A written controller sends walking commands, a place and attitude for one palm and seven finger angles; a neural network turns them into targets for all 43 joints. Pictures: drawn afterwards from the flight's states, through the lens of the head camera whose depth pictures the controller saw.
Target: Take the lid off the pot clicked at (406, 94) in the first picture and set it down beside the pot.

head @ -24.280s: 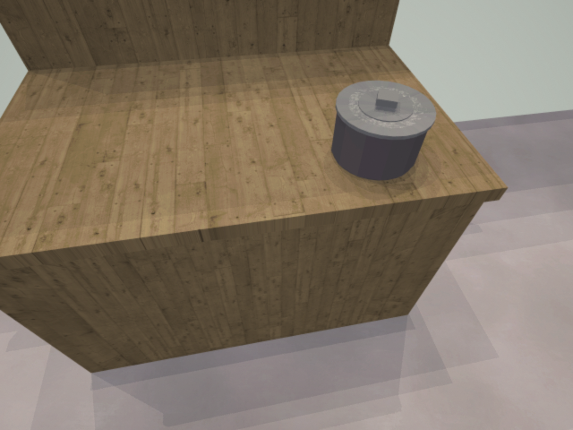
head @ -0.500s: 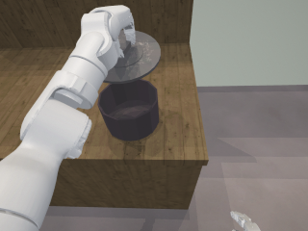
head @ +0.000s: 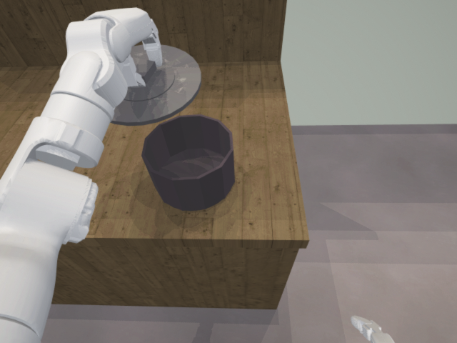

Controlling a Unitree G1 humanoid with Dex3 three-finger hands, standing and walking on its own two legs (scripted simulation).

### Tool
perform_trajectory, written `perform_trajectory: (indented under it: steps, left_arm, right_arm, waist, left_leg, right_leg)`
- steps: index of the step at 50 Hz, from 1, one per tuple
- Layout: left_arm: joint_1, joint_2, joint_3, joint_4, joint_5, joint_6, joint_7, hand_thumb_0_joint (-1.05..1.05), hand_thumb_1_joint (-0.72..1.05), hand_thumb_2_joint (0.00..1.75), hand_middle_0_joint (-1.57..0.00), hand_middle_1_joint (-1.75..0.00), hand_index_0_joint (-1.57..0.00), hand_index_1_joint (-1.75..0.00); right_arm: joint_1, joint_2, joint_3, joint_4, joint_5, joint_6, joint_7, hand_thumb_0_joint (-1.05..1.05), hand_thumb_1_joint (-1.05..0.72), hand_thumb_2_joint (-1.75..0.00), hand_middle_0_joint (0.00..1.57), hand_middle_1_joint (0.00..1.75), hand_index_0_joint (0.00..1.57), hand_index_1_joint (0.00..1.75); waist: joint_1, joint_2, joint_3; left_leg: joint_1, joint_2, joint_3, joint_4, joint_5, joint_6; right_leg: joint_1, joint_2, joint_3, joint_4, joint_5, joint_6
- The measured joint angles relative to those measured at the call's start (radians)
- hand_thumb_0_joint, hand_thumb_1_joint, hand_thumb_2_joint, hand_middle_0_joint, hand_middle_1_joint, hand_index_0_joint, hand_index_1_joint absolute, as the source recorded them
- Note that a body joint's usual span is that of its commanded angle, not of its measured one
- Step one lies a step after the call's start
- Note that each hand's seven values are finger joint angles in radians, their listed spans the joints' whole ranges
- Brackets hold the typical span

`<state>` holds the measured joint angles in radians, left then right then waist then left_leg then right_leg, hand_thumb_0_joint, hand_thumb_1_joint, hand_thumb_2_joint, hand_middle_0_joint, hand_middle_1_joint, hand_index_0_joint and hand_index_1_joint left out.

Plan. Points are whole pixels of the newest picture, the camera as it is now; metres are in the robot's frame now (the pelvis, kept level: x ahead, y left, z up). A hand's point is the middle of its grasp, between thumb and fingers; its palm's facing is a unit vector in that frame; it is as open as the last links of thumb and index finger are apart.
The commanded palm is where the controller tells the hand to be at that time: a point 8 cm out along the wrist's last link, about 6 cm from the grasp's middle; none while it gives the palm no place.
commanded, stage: move the lid sideways beside the pot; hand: left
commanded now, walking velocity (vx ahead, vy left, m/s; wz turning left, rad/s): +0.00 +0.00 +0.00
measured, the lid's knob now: (139, 70) +0.51 +0.14 +0.22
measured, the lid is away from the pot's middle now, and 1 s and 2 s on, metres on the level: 0.06 0.18 0.23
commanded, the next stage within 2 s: lower the lid onto the table in 1.54 s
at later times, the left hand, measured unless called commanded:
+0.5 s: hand (94, 70) +0.47 +0.20 +0.25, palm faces -0.23 -0.05 -0.97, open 7.8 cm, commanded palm +0.45 +0.20 +0.32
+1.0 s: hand (49, 75) +0.46 +0.27 +0.25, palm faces -0.22 -0.04 -0.97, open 7.8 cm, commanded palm +0.45 +0.26 +0.32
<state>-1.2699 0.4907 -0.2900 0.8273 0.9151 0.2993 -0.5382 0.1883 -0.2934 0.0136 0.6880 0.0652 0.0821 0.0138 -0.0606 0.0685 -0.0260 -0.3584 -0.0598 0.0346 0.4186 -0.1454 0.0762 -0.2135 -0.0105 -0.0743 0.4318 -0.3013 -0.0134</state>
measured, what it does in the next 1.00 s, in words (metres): stands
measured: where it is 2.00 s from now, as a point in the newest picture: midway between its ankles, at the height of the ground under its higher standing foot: outside the picture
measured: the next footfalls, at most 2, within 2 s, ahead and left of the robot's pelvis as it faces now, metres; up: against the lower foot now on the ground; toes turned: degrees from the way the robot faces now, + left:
none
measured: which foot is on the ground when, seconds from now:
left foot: down 0.00-1.00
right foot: down 0.00-1.00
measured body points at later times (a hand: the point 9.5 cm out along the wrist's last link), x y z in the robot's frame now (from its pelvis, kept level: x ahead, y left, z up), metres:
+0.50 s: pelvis -0.01 +0.01 +0.00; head +0.03 +0.00 +0.45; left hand +0.48 +0.20 +0.30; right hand +0.10 -0.24 -0.13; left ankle +0.04 +0.07 -0.74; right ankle -0.05 -0.11 -0.74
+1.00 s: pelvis -0.01 +0.02 +0.00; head +0.03 +0.02 +0.45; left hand +0.47 +0.26 +0.31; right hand +0.09 -0.24 -0.12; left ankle +0.04 +0.07 -0.74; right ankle -0.05 -0.11 -0.74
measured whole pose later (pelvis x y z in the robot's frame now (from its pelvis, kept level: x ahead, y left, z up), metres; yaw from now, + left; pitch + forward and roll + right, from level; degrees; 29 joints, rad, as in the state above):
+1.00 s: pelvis -0.01 +0.02 +0.00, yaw +1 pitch +6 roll -2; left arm -1.28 0.70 -0.23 0.87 0.94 0.17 -0.58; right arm 0.22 -0.29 0.02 0.68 0.08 0.12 0.00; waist -0.06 0.05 -0.01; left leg -0.42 -0.07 0.02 0.45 -0.14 0.10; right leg -0.25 -0.01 -0.09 0.42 -0.27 0.01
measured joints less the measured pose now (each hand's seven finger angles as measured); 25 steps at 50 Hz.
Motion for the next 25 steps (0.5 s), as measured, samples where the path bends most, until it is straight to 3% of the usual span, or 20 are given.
perform_trajectory:
  steps: [12, 25]
  left_arm:
    - [-0.026, 0.024, -0.032, 0.015, -0.004, -0.012, -0.015, -0.05, 0.20, 0.83, -0.79, -1.00, -0.64, -0.91]
    - [-0.040, 0.078, 0.017, 0.065, 0.014, -0.053, -0.019, -0.05, 0.20, 0.83, -0.79, -1.00, -0.64, -0.91]
  right_arm:
    - [-0.043, 0.011, 0.010, -0.012, 0.012, 0.018, 0.002, 0.01, -0.91, -0.89, 0.20, 0.30, 0.20, 0.30]
    - [0.004, 0.011, 0.013, 0.004, 0.010, 0.031, -0.004, 0.01, -0.91, -0.89, 0.21, 0.30, 0.20, 0.30]
  waist:
    - [0.014, -0.007, 0.006]
    - [-0.003, -0.010, 0.007]
  left_leg:
    - [-0.020, -0.007, -0.015, 0.010, 0.008, 0.005]
    - [-0.036, -0.007, -0.009, 0.014, 0.011, 0.014]
  right_leg:
    - [-0.013, -0.005, -0.016, 0.006, 0.004, 0.005]
    - [-0.026, -0.005, -0.010, 0.002, 0.015, 0.013]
